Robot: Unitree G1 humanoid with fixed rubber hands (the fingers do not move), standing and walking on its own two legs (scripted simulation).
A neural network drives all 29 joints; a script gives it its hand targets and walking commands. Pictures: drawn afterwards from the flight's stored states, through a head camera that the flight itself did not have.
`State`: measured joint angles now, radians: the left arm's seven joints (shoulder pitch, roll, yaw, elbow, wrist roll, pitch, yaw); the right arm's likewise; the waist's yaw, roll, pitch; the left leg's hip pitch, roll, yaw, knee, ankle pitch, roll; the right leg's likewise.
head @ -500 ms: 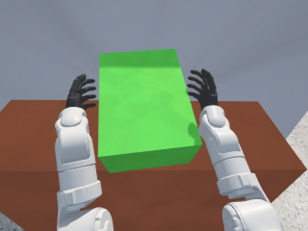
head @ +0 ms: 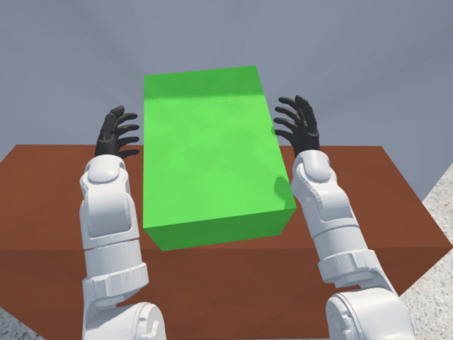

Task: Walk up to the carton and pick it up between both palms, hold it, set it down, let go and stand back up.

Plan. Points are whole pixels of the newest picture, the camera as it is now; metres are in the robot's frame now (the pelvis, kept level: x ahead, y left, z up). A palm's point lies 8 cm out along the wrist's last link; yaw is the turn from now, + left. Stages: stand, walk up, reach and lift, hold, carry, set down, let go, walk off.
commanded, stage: hold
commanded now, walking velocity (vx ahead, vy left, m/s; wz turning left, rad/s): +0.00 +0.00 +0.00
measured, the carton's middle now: (211, 154) +0.43 +0.00 +0.13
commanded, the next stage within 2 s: none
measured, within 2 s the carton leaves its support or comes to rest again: neither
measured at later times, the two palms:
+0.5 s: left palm (111, 159) +0.35 +0.16 +0.20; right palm (306, 147) +0.35 -0.16 +0.20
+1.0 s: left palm (113, 158) +0.35 +0.15 +0.20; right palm (307, 149) +0.35 -0.16 +0.19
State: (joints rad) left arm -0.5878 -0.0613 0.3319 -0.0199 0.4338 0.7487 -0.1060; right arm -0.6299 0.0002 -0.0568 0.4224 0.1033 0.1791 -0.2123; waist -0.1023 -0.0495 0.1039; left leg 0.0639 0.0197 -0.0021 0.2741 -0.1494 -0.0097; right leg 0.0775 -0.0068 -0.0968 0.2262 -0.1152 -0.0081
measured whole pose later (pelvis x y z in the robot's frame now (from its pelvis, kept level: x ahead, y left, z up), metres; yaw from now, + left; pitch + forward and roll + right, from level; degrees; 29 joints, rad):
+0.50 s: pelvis +0.00 +0.00 +0.00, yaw +0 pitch -11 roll +0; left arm -0.59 -0.08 0.34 -0.01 0.44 0.77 -0.12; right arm -0.62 0.00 -0.07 0.44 0.09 0.19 -0.20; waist -0.10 -0.06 0.10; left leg 0.07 0.02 0.00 0.26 -0.14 -0.01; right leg 0.08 -0.01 -0.10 0.22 -0.11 -0.01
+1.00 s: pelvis +0.00 +0.00 +0.00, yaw +0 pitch -11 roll +0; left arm -0.59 -0.07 0.33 -0.01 0.44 0.76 -0.11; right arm -0.62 0.00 -0.07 0.43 0.10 0.18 -0.20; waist -0.10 -0.06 0.11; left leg 0.07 0.02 0.01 0.26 -0.14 -0.01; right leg 0.08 -0.01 -0.09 0.23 -0.11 -0.01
